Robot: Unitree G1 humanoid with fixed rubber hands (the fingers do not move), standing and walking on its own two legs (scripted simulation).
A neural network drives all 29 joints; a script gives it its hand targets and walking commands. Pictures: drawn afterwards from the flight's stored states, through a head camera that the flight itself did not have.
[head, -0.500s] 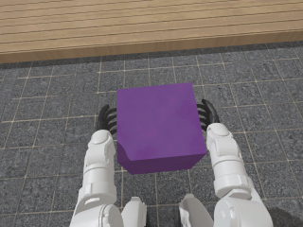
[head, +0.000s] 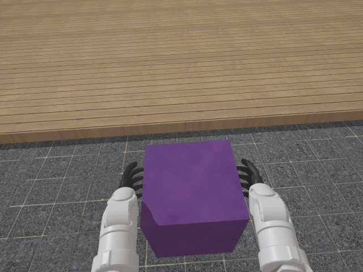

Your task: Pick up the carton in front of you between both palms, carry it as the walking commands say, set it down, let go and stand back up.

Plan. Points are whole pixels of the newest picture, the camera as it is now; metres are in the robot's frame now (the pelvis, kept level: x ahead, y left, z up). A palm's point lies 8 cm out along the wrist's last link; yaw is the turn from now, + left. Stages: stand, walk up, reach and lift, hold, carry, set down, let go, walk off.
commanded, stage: reach and lift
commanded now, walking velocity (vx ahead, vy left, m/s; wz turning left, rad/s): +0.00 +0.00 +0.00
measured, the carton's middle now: (191, 201) +0.31 +0.00 -0.05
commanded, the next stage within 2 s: hold in 0.92 s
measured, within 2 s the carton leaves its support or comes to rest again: neither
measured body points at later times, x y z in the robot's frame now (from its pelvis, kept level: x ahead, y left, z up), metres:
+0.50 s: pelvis +0.00 +0.00 +0.00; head -0.02 +0.00 +0.45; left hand +0.31 +0.15 +0.03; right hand +0.31 -0.15 +0.02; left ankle +0.01 +0.13 -0.74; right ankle +0.02 -0.13 -0.74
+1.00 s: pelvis +0.01 +0.00 +0.01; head -0.03 +0.00 +0.46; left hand +0.31 +0.15 +0.04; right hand +0.30 -0.15 +0.04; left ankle +0.01 +0.13 -0.74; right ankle +0.02 -0.13 -0.74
